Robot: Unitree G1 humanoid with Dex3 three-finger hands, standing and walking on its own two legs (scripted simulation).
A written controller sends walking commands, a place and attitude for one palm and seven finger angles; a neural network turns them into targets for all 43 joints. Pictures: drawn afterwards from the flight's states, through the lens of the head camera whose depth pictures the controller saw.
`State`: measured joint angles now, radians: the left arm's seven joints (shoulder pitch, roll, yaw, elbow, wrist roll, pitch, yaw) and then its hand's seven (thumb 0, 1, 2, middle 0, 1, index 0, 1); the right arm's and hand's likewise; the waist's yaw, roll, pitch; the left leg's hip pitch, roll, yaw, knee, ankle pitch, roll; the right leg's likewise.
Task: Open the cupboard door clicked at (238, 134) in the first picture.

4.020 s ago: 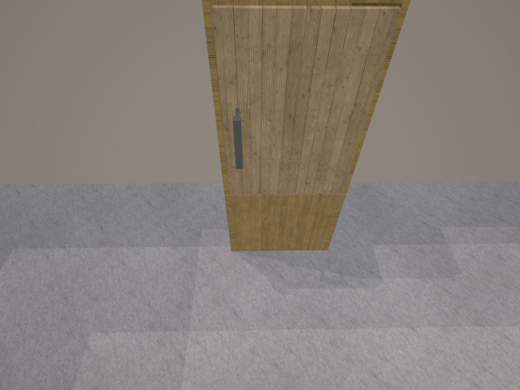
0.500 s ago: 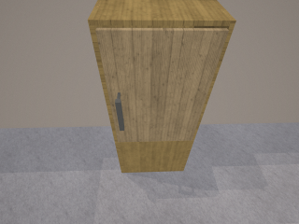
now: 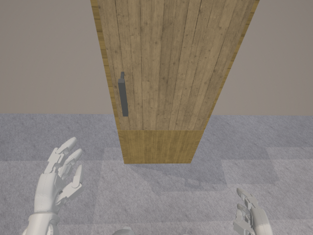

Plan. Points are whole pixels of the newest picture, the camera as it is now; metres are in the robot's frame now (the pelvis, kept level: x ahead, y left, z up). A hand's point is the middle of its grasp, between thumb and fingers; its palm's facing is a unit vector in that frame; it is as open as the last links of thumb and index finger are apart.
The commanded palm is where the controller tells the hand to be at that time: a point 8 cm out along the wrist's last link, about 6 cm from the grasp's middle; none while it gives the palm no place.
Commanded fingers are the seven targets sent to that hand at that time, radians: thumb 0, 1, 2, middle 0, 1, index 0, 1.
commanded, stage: raise the hand with hooked fingers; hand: left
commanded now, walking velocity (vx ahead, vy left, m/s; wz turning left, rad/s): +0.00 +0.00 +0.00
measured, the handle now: (124, 95) +0.58 +0.15 -0.02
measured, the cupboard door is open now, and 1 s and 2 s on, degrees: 0 0 0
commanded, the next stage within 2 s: move the hooked fingers beside the handle in 1.82 s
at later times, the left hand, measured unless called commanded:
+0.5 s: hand (71, 196) +0.22 +0.22 -0.02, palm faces +0.07 -1.00 -0.04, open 10.7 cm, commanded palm +0.18 +0.27 -0.01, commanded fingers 0.00 -0.03 0.50 -0.27 -0.90 -0.27 -0.90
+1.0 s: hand (54, 187) +0.23 +0.27 -0.02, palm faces +0.07 -1.00 -0.04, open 13.5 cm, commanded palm +0.22 +0.32 -0.01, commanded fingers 0.00 -0.50 0.30 -0.30 -1.20 -0.30 -1.20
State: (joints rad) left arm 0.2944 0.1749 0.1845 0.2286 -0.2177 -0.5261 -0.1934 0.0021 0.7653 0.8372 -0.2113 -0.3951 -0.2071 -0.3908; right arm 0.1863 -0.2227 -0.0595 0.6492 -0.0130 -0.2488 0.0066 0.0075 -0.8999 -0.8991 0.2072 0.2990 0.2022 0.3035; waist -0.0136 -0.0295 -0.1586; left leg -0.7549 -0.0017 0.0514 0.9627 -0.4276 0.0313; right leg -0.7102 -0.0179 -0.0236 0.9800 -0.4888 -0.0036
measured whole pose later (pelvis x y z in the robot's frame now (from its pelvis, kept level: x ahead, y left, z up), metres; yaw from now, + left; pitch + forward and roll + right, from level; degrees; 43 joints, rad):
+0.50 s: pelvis -0.03 -0.03 -0.06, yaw +0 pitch +18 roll -3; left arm 0.21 0.31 0.34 0.22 -0.36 -0.37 -0.40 0.00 0.19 0.60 -0.26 -0.76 -0.25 -0.76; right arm 0.25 -0.21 0.01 0.61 0.02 -0.21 -0.07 0.01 -0.90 -0.90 0.21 0.30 0.21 0.30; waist 0.00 0.03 -0.16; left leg -1.09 0.05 -0.04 1.28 -0.51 -0.01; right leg -1.00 0.03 -0.11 1.25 -0.57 -0.05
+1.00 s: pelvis -0.02 +0.02 -0.05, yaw +0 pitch +20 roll -5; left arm 0.14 0.33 0.35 0.26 -0.34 -0.42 -0.40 -0.01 -0.39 0.35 -0.30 -1.13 -0.29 -1.13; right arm 0.20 -0.25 0.02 0.54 0.01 -0.20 -0.05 0.01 -0.90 -0.90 0.21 0.30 0.20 0.30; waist 0.00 0.01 -0.17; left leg -1.10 0.02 -0.02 1.27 -0.52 0.05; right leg -1.00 0.00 -0.09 1.21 -0.55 0.00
